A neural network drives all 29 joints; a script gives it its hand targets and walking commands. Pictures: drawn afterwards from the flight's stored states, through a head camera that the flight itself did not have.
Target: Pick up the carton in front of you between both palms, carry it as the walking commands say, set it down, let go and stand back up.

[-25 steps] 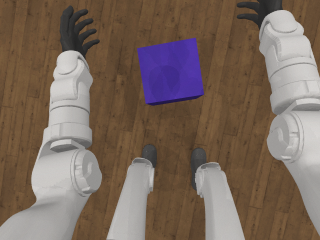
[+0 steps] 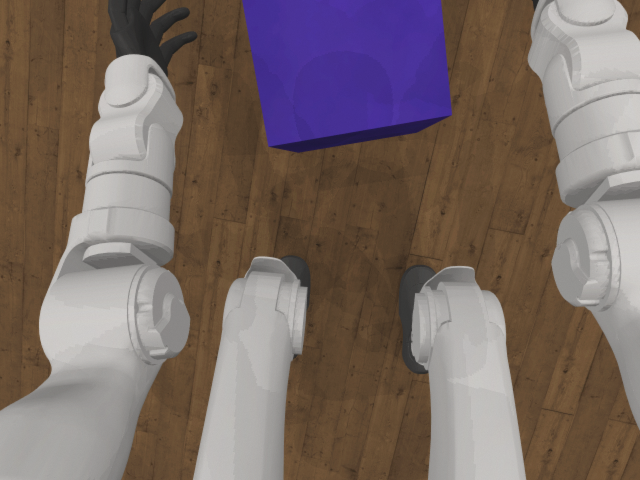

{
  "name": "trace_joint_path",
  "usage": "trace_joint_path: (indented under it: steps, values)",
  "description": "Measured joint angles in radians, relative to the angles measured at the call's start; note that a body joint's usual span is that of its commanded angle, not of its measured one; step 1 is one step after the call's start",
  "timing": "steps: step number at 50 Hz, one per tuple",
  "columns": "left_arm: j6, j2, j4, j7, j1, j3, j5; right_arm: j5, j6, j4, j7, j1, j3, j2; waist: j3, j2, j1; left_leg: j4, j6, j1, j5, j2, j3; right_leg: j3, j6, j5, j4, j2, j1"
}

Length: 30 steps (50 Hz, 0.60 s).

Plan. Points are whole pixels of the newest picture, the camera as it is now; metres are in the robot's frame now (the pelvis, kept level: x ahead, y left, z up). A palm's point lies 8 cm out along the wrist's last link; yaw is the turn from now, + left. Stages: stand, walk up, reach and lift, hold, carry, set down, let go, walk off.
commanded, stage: reach and lift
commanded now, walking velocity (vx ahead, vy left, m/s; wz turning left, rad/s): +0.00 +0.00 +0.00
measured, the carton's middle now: (347, 66) +0.55 +0.02 -0.35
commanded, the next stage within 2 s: none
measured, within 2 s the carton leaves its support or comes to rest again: leaves its support in 1.24 s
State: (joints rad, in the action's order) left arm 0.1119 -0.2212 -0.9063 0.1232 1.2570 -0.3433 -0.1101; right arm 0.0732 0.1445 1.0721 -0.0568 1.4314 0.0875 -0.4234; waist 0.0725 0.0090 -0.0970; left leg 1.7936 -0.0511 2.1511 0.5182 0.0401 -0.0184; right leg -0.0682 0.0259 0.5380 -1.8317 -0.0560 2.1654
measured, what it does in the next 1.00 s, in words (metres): lowers itself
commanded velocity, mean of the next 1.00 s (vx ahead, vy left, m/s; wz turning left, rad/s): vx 0.00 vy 0.00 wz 0.00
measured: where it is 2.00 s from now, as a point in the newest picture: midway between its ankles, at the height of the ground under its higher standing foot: (351, 331)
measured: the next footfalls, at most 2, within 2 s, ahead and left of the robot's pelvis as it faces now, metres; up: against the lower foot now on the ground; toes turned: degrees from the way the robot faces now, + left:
none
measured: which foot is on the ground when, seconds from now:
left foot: down 0.00-1.00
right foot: down 0.00-1.00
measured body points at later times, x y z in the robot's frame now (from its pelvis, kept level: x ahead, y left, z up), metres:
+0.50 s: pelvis -0.01 +0.00 -0.10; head +0.37 -0.01 +0.12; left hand +0.54 +0.20 -0.29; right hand +0.59 -0.16 -0.29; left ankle +0.10 +0.13 -0.44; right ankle +0.08 -0.12 -0.44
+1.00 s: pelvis -0.02 +0.00 -0.10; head +0.36 -0.01 +0.12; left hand +0.54 +0.17 -0.28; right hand +0.59 -0.13 -0.28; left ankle +0.10 +0.13 -0.44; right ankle +0.08 -0.12 -0.44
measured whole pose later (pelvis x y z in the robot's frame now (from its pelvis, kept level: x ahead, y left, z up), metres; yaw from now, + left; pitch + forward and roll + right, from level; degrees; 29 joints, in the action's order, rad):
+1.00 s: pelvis -0.02 +0.00 -0.10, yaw +1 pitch +34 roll +4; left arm 0.13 -0.21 -1.07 0.14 1.56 -0.34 -0.07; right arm 0.10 0.14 1.29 -0.06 1.75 0.00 -0.41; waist 0.48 -0.01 -0.08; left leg 2.17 -0.06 2.21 0.56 0.04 0.00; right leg -0.06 0.01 0.59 -2.22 -0.05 2.23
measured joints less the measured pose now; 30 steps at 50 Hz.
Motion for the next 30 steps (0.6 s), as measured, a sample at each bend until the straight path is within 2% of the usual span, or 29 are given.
trace_joint_path:
  steps: [6,15,22,30]
  values:
    - [0.017,-0.038,-0.057,0.019,0.110,0.053,-0.054,0.067,0.013,0.059,-0.008,0.113,-0.065,-0.043,0.133,-0.009,0.000,0.158,-0.008,0.069,0.004,0.004,0.000,0.004,0.003,0.007,-0.161,-0.004,0.069]
    - [-0.011,-0.066,-0.190,0.018,0.246,0.089,-0.067,0.109,-0.018,0.180,0.006,0.235,-0.108,-0.069,0.301,-0.016,0.006,0.297,-0.010,0.102,0.016,0.002,0.006,0.007,0.004,0.022,-0.302,-0.003,0.102]
    - [-0.042,-0.064,-0.217,0.024,0.267,0.112,-0.087,0.132,-0.050,0.176,0.006,0.235,-0.143,-0.077,0.383,-0.031,0.014,0.370,0.003,0.077,0.057,-0.007,0.021,0.004,0.001,0.069,-0.379,0.012,0.076]
    - [-0.050,-0.048,-0.200,0.036,0.249,0.122,-0.102,0.150,-0.057,0.175,0.002,0.238,-0.180,-0.071,0.359,-0.030,0.014,0.397,-0.002,0.086,0.074,-0.006,0.024,0.005,-0.007,0.091,-0.413,0.017,0.087]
